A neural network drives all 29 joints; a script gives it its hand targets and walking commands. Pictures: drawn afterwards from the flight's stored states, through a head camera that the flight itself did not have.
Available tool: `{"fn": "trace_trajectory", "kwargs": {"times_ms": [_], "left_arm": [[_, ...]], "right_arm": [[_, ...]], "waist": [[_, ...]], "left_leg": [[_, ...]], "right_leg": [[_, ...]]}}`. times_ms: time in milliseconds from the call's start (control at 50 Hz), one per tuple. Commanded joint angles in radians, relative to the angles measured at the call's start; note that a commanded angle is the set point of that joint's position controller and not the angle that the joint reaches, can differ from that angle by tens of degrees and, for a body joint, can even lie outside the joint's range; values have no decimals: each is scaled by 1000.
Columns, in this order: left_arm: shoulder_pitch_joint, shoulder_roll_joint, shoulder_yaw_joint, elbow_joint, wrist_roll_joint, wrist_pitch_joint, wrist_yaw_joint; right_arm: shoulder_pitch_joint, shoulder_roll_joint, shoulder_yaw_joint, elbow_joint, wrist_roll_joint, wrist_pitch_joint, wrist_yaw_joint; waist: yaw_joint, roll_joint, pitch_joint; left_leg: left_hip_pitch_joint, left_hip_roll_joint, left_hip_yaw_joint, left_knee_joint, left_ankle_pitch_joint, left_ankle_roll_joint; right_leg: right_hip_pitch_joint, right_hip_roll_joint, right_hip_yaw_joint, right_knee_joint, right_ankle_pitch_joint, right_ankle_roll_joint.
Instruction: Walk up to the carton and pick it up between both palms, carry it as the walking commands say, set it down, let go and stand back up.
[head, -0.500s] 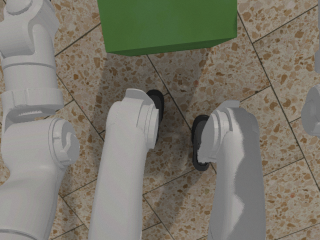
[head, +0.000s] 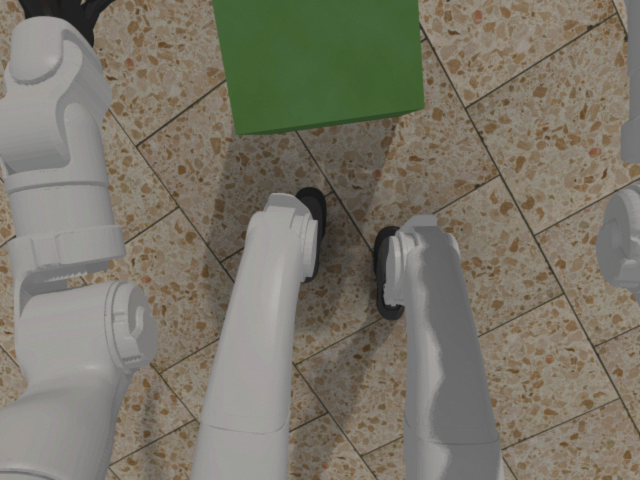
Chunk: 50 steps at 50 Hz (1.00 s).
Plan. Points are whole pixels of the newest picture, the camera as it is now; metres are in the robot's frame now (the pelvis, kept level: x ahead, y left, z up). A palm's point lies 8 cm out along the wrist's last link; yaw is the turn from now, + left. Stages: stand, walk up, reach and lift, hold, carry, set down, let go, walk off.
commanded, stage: set down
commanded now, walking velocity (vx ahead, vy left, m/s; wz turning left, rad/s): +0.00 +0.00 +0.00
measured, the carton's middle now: (324, 64) +0.51 +0.08 -0.44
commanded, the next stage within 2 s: let go in 0.38 s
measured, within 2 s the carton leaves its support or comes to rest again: neither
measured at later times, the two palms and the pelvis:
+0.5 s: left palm (13, 39) +0.45 +0.27 -0.04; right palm out of the picture +0.55 -0.15 -0.05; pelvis +0.00 +0.01 +0.08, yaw -2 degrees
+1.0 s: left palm out of the picture +0.28 +0.24 +0.10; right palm out of the picture +0.36 -0.18 +0.10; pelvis +0.05 +0.01 +0.15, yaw -3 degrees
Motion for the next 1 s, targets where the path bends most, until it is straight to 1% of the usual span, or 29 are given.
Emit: {"fn": "trace_trajectory", "kwargs": {"times_ms": [0, 120, 140, 160, 180, 200, 220, 240, 300, 340, 360, 380, 400, 420, 440, 460, 480, 520, 580, 600, 620, 660, 720, 780, 820, 880, 940, 960, 980], "left_arm": [[-153, 152, 52, -227, -59, -30, -10], [-118, 116, 47, -118, -18, -44, -10], [-117, 110, 47, -86, -11, -46, -12], [-106, 106, 64, 10, 15, -55, -21], [-108, 92, 65, 10, 20, -69, -27], [-112, 76, 64, 54, 32, -78, -36], [-130, 86, 76, -14, 38, -91, -36], [-143, 101, 83, -19, 46, -101, -41], [-185, 146, 90, -109, 58, -120, -48], [-153, 178, 64, -152, 52, -108, -64], [-105, 197, 45, -225, 51, -101, -69], [33, 202, 20, -269, 54, -93, -74], [99, 216, -6, -365, 46, -87, -81], [172, 220, -20, -390, 49, -81, -93], [212, 229, -20, -413, 49, -75, -109], [313, 210, -37, -417, 54, -66, -126], [406, 195, -54, -420, 59, -58, -144], [586, 187, -42, -446, 94, -58, -172], [647, 204, -27, -465, 132, -92, -202], [634, 196, -42, -460, 128, -107, -210], [650, 198, -48, -456, 132, -126, -217], [637, 171, -78, -453, 121, -159, -226], [706, 86, -163, -357, 83, -190, -242], [827, -2, -220, -218, 91, -206, -242], [1015, -47, -246, -200, 116, -212, -236], [1057, -45, -234, -115, 160, -228, -231], [1006, -30, -228, -75, 194, -251, -230], [1051, -37, -230, -89, 203, -263, -233], [1072, -38, -231, -118, 214, -277, -230]], "right_arm": [[-248, -188, -70, -248, -11, -35, -6], [-232, -169, -69, -142, -21, -57, 13], [-223, -176, -82, -88, -34, -60, 16], [-192, -146, -81, 43, -50, -62, 20], [-209, -140, -83, 36, -51, -77, 26], [-189, -120, -81, 102, -61, -83, 31], [-210, -134, -93, 37, -61, -98, 33], [-203, -127, -95, 58, -61, -104, 29], [-236, -159, -116, -59, -51, -124, 10], [-192, -167, -136, -117, -75, -109, -18], [-137, -169, -143, -197, -83, -98, -31], [-4, -162, -143, -256, -105, -89, -48], [72, -147, -139, -348, -111, -79, -70], [141, -124, -140, -390, -119, -65, -90], [164, -100, -131, -445, -108, -53, -109], [260, -66, -133, -462, -122, -40, -123], [337, -48, -141, -512, -127, -31, -142], [517, 12, -152, -586, -139, -30, -160], [643, 72, -179, -632, -147, -58, -163], [641, 83, -192, -646, -160, -74, -161], [656, 107, -193, -668, -167, -89, -157], [684, 136, -208, -645, -175, -123, -139], [762, 171, -218, -583, -184, -163, -109], [868, 211, -214, -398, -225, -181, -78], [1068, 240, -188, -309, -256, -184, -58], [1134, 264, -168, -177, -282, -198, -39], [1119, 276, -180, -129, -294, -225, -31], [1168, 279, -182, -157, -305, -242, -31], [1217, 296, -174, -176, -302, -256, -32]], "waist": [[97, -85, -2251], [116, -69, -2127], [106, -70, -2075], [117, -72, -1921], [118, -73, -1895], [112, -75, -1827], [118, -75, -1906], [119, -73, -1893], [108, -67, -2051], [74, -66, -2196], [66, -50, -2326], [53, -52, -2456], [40, -40, -2565], [28, -28, -2582], [31, -37, -2555], [17, -28, -2515], [1, -29, -2453], [2, -23, -2322], [11, 30, -2017], [5, 45, -1915], [17, 49, -1842], [18, 78, -1672], [-10, 104, -1454], [-24, 144, -1197], [-38, 167, -1140], [-60, 129, -869], [-86, 93, -658], [-94, 64, -667], [-81, 53, -677]], "left_leg": [[970, -57, -84, -184, 614, -52], [1063, -44, -103, -296, 609, -57], [1052, -40, -108, -314, 575, -60], [975, -36, -108, -328, 518, -59], [995, -37, -110, -348, 517, -58], [979, -35, -118, -363, 495, -58], [1059, -39, -124, -372, 543, -59], [1074, -35, -124, -373, 547, -59], [1203, -33, -127, -366, 607, -53], [1280, -33, -119, -350, 637, -47], [1361, -37, -115, -336, 681, -47], [1452, -40, -111, -327, 740, -49], [1540, -44, -111, -312, 811, -48], [1577, -46, -107, -313, 855, -48], [1565, -49, -108, -321, 840, -38], [1573, -56, -102, -345, 830, -34], [1554, -61, -103, -375, 788, -27], [1530, -70, -104, -424, 720, -25], [1504, -59, -128, -495, 560, -28], [1479, -49, -136, -510, 480, -31], [1472, -39, -154, -531, 398, -31], [1471, -19, -191, -564, 231, -39], [1524, 12, -244, -615, 43, -61], [1472, 37, -249, -689, -114, -83], [1496, 46, -274, -767, -189, -98], [1370, 37, -251, -857, -299, -92], [1330, 32, -232, -917, -343, -83], [1401, 26, -228, -921, -297, -85], [1463, 13, -216, -916, -234, -86]], "right_leg": [[614, -24, 38, -379, 473, 7], [564, -20, 32, -492, 398, 4], [534, -20, 27, -508, 359, 1], [466, -28, 30, -525, 299, -1], [445, -28, 27, -546, 280, -1], [415, -33, 24, -560, 252, -4], [435, -25, 17, -570, 268, -2], [426, -28, 15, -576, 262, -2], [471, -25, 2, -584, 311, -1], [520, -20, -13, -565, 365, 13], [584, -18, -15, -556, 412, 16], [661, -12, -23, -545, 474, 20], [718, -7, -24, -538, 540, 28], [738, -3, -25, -543, 582, 38], [751, -3, -18, -558, 582, 46], [771, -2, -21, -579, 579, 51], [804, -4, -16, -611, 566, 55], [851, -2, -18, -654, 536, 58], [793, -6, -18, -725, 401, 43], [777, -13, -15, -743, 347, 38], [773, -17, -11, -754, 299, 34], [717, -31, 0, -784, 196, 21], [622, -48, -10, -828, 92, 12], [583, -60, -37, -854, 14, 20], [674, -53, -56, -858, 58, 32], [742, -57, -66, -926, 2, 47], [779, -76, -63, -1015, -65, 48], [808, -93, -51, -1057, -59, 40], [832, -108, -39, -1092, -41, 32]]}}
